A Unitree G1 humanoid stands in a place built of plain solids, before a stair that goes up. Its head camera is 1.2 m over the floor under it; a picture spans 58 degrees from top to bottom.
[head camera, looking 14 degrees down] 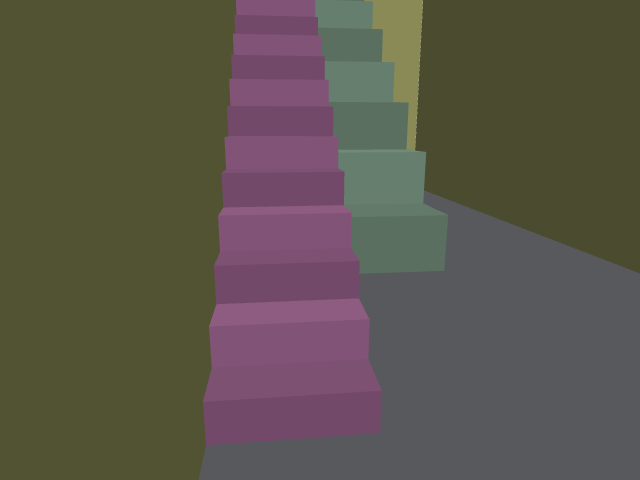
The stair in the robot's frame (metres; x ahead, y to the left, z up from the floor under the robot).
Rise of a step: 0.20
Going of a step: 0.25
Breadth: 0.70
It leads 6 degrees to the left of straight ahead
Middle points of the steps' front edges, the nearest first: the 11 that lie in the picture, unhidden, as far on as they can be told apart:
1.50 0.10 0.20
1.75 0.13 0.39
2.00 0.15 0.59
2.24 0.18 0.78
2.49 0.21 0.98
2.74 0.23 1.17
2.99 0.26 1.37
3.24 0.29 1.56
3.49 0.31 1.76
3.74 0.34 1.95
3.98 0.36 2.15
